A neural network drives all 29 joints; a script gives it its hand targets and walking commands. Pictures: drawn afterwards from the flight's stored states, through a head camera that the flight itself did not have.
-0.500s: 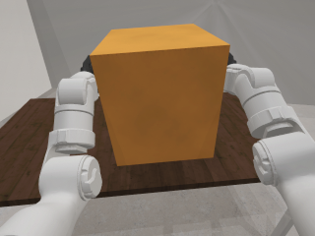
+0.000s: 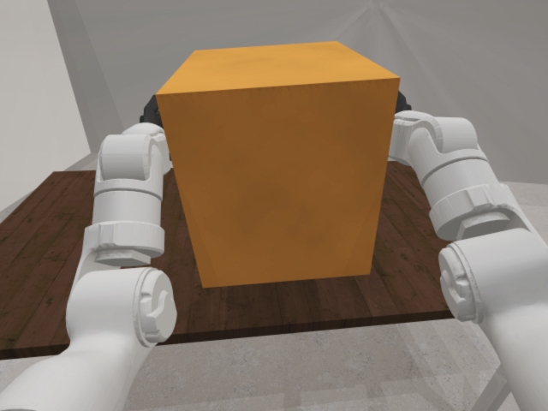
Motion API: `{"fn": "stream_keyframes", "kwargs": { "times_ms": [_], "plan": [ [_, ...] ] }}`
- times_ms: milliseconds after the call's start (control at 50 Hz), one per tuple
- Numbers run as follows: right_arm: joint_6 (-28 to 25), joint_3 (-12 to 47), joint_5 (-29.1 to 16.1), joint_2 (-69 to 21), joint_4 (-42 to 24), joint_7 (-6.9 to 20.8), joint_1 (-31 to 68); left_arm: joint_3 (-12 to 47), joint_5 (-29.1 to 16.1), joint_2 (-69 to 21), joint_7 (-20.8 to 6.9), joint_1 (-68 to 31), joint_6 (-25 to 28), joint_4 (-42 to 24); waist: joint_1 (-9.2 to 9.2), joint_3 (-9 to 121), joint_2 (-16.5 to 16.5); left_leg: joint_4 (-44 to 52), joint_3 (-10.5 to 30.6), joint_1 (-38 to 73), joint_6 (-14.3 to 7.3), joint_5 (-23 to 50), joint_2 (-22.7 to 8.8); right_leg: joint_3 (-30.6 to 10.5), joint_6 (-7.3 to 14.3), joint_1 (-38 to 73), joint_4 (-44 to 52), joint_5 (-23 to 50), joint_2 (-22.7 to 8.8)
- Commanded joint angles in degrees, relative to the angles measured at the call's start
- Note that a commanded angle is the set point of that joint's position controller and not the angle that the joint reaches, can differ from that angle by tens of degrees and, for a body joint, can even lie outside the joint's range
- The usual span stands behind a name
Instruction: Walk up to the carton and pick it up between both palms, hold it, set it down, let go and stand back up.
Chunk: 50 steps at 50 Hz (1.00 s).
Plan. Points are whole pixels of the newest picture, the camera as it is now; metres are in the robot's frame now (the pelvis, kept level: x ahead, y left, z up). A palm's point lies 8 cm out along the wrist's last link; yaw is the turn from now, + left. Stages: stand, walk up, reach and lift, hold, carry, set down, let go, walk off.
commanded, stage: hold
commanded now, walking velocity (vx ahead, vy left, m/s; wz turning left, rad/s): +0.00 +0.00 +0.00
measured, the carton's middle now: (275, 153) +0.41 +0.00 +0.28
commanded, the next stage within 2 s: set down in 0.34 s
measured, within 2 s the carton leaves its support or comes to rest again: neither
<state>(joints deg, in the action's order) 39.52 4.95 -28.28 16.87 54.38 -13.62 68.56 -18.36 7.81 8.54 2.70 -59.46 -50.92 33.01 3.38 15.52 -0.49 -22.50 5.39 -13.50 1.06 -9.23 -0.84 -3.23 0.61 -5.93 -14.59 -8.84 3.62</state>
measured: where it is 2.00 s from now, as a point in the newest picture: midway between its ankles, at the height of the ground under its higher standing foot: outside the picture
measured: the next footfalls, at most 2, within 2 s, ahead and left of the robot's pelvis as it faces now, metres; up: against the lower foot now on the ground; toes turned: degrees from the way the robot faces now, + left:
none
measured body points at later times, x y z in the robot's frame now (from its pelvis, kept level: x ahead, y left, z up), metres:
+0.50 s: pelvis +0.00 +0.00 +0.00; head -0.10 +0.02 +0.44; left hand +0.39 +0.18 +0.33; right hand +0.39 -0.15 +0.35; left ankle +0.03 +0.13 -0.75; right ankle -0.01 -0.12 -0.75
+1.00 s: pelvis +0.01 +0.00 +0.00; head -0.06 +0.03 +0.44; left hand +0.42 +0.18 +0.26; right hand +0.42 -0.15 +0.26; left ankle +0.03 +0.12 -0.75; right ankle -0.01 -0.12 -0.75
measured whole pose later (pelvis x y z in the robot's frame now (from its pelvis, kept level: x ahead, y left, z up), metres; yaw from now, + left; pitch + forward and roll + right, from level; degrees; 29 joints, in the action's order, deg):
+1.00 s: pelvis +0.01 +0.00 +0.00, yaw +1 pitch -2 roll -1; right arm 20.4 -0.3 -19.6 10.3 54.5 -10.8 58.9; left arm -18.2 9.2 8.5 1.7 -54.4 -34.3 35.3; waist 4.7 7.8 3.4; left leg -20.8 6.2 -9.0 1.1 -9.3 -0.1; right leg -1.6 0.8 -1.4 -13.8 -9.9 2.7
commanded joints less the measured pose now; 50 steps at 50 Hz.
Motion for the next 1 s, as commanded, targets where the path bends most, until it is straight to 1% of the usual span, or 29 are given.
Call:
{"fn": "stream_keyframes", "kwargs": {
  "times_ms": [0, 200, 220, 240, 260, 280, 320, 340, 360, 380, 400, 420, 440, 480, 540, 560, 600, 660, 680, 720, 780, 840, 880, 920, 980],
  "plan": [
    [-1.35, 4.71, -10.02, -38.19, -23.1, 8.25, 48.67, 18.21, -11.97, -34.46, -8.44, -48.08, 5.68, -12.16, 0.43, 17.64, -2.52, 0.47, -1.36, 11.84, 1.55, 12.44, 1.61, 0.13, -2.34, 0.99, 1.18, 10.55, 1.01],
    [-1.31, 4.71, -10.06, -38.16, -22.99, 8.47, 48.57, 18.43, -12.05, -34.61, -8.23, -48.08, 5.52, -12.53, 0.32, 17.64, -2.62, 0.5, -1.36, 11.81, 1.61, 12.35, 1.49, 0.11, -2.27, 0.85, 1.17, 10.21, 1.09],
    [-1.73, 6.44, -11.0, -39.71, -26.7, 8.36, 51.59, 19.31, -13.03, -34.45, -8.2, -48.69, 5.39, -13.11, -0.57, 21.22, -1.95, -0.55, -1.46, 14.45, 1.55, 14.01, 1.75, 0.38, -2.76, 1.59, 0.9, 11.81, 1.18],
    [-1.36, 5.9, -10.79, -39.5, -25.69, 8.17, 51.25, 18.42, -12.42, -33.62, -8.13, -48.32, 5.28, -11.47, -0.96, 19.55, -1.02, -0.58, -1.35, 14.44, 1.35, 13.36, 1.87, 0.3, -3.01, 0.51, 1.16, 11.68, 0.97],
    [-1.23, 5.61, -10.64, -39.51, -25.03, 8.1, 51.46, 17.76, -12.14, -33.45, -8.18, -48.54, 5.23, -10.92, -1.14, 18.55, -0.79, -0.25, -1.56, 14.27, 1.16, 12.24, 1.89, 0.33, -3.22, -0.1, 1.35, 10.89, 0.8],
    [-1.22, 5.69, -10.34, -39.61, -24.9, 8.09, 51.61, 17.6, -12.22, -33.46, -8.22, -47.85, 5.23, -9.89, -1.1, 18.26, -0.1, -0.07, -1.44, 14.1, 1.04, 11.4, 1.74, 0.58, -3.16, -0.41, 1.5, 9.68, 0.94],
    [-1.22, 4.78, -10.02, -38.98, -23.81, 8.12, 51.56, 18.31, -12.63, -34.25, -8.2, -48.8, 5.29, -9.7, -0.43, 17.42, -1.44, 0.19, -1.56, 13.96, 1.17, 10.78, 1.7, 0.49, -2.74, -1.71, 1.87, 8.2, 0.91],
    [-2.03, 3.9, -8.77, -40.88, -22.59, 7.79, 52.39, 18.13, -13.41, -33.82, -8.69, -51.16, 6.11, -9.68, -0.46, 16.47, -0.73, 0.59, -1.99, 12.49, 1.12, 11.12, 2.45, 1.48, -2.69, -2.49, 2.0, 7.88, 0.91],
    [-2.77, 3.02, -7.79, -41.24, -21.93, 7.64, 52.75, 17.41, -12.9, -33.72, -9.03, -51.51, 6.82, -8.4, -0.32, 15.75, -0.65, 0.65, -2.19, 12.94, 1.2, 10.73, 2.63, 1.56, -2.72, -3.19, 2.17, 7.65, 0.75],
    [-3.86, 1.79, -6.79, -40.8, -21.16, 7.61, 53.13, 17.27, -12.89, -34.15, -9.37, -52.52, 7.97, -7.64, 0.32, 16.39, -1.57, 0.67, -2.15, 13.62, 1.34, 10.38, 2.68, 1.54, -2.62, -3.51, 2.33, 7.14, 0.53],
    [-4.85, 1.05, -5.92, -40.68, -20.67, 7.58, 53.26, 16.67, -12.44, -33.8, -9.68, -52.62, 9.05, -6.64, 0.26, 15.69, -1.9, 0.95, -2.04, 13.92, 1.27, 10.38, 2.65, 1.67, -2.48, -3.56, 2.42, 7.13, 0.41],
    [-6.06, 0.28, -4.75, -40.32, -20.1, 7.55, 52.73, 16.46, -12.04, -33.86, -9.95, -52.76, 10.32, -6.34, 0.69, 16.59, -2.28, 0.93, -2.1, 14.76, 1.37, 10.91, 2.65, 1.8, -2.48, -2.98, 2.5, 7.62, 0.35],
    [-7.17, -1.3, -3.32, -39.55, -18.31, 7.56, 52.31, 15.13, -11.05, -33.11, -10.24, -52.73, 11.5, -4.92, 0.89, 15.15, -2.7, 1.34, -2.21, 14.63, 1.49, 9.51, 2.64, 1.95, -2.46, -2.92, 2.63, 6.49, 0.16],
    [-9.37, -3.7, -0.05, -38.56, -14.14, 7.83, 50.96, 12.87, -8.93, -31.6, -10.88, -52.3, 13.7, -1.76, 1.06, 12.96, -2.2, 2.63, -2.58, 14.21, 1.24, 7.02, 2.55, 2.42, -2.44, -2.57, 3.12, 4.46, -0.16],
    [-12.1, -6.46, 4.82, -35.94, -8.39, 8.16, 47.83, 9.21, -4.94, -28.68, -11.96, -48.08, 15.63, 4.2, 0.93, 8.61, -1.07, 4.98, -3.21, 13.7, 0.55, 5.02, 2.27, 3.0, -2.25, -0.78, 3.92, 2.43, -0.57],
    [-13.05, -6.8, 5.77, -35.5, -7.01, 8.25, 46.85, 9.02, -4.21, -27.97, -12.22, -47.2, 16.31, 4.82, 1.01, 7.87, -1.44, 5.37, -3.56, 13.76, 0.47, 5.4, 2.24, 3.16, -2.19, 0.01, 4.03, 2.44, -0.58],
    [-14.98, -7.21, 7.16, -35.0, -6.55, 8.46, 46.44, 9.09, -3.61, -28.35, -12.51, -45.96, 17.24, 5.71, 1.31, 7.78, -1.73, 5.62, -3.63, 14.64, 0.64, 6.79, 2.01, 3.6, -1.83, 1.22, 3.92, 2.88, -0.45],
    [-17.91, -5.69, 7.63, -35.39, -9.31, 8.44, 46.06, 11.42, -3.98, -29.82, -12.38, -44.94, 18.57, 3.22, 2.03, 11.23, -2.54, 3.85, -3.84, 18.35, 1.51, 13.7, 1.95, 4.33, -1.67, 3.12, 3.4, 7.23, 0.08],
    [-18.8, -4.53, 7.21, -35.63, -11.17, 8.39, 45.98, 12.27, -4.18, -30.58, -12.22, -44.43, 18.96, 1.83, 1.99, 13.01, -3.03, 3.17, -3.93, 19.77, 1.86, 16.72, 2.16, 4.43, -1.72, 3.93, 2.97, 9.55, 0.1],
    [-20.36, -2.76, 6.55, -36.05, -13.72, 8.36, 46.33, 14.29, -4.65, -31.76, -11.83, -43.85, 19.59, -0.15, 2.23, 14.76, -3.76, 1.84, -3.99, 21.61, 2.19, 20.4, 2.3, 4.71, -1.8, 4.78, 2.6, 11.97, 0.19],
    [-22.27, 0.74, 5.11, -37.39, -19.4, 8.19, 46.74, 18.12, -6.26, -35.19, -10.87, -42.92, 20.16, -5.31, 2.42, 18.53, -5.18, -0.16, -3.7, 24.92, 3.39, 26.44, 2.25, 5.08, -1.77, 5.71, 1.98, 15.94, 0.66],
    [-23.22, 3.14, 4.31, -38.41, -23.56, 8.07, 47.92, 20.83, -7.49, -37.4, -9.78, -42.79, 20.42, -8.23, 2.7, 18.94, -5.23, -1.03, -3.41, 25.25, 3.81, 26.9, 2.37, 5.32, -2.02, 4.99, 1.55, 15.97, 0.88],
    [-23.58, 4.12, 4.19, -39.31, -25.35, 8.17, 48.36, 22.07, -8.06, -38.33, -9.23, -42.89, 20.58, -9.0, 2.37, 19.32, -5.1, -1.13, -3.4, 24.97, 3.68, 24.97, 2.39, 5.29, -2.24, 4.09, 1.57, 14.65, 0.76],
    [-24.01, 4.93, 4.31, -40.46, -26.84, 8.23, 48.58, 22.82, -8.43, -38.79, -8.71, -43.0, 20.9, -9.36, 2.03, 20.26, -4.77, -1.23, -3.32, 24.59, 3.33, 24.16, 2.52, 5.05, -2.56, 3.5, 1.09, 15.42, 0.52],
    [-23.75, 5.22, 4.67, -41.26, -25.98, 8.29, 46.98, 22.32, -8.01, -38.28, -8.21, -41.85, 21.28, -8.39, 1.2, 18.95, -4.07, -0.97, -3.62, 22.99, 2.71, 21.84, 2.75, 4.68, -3.1, 3.7, 0.79, 15.42, 0.21]
  ]
}}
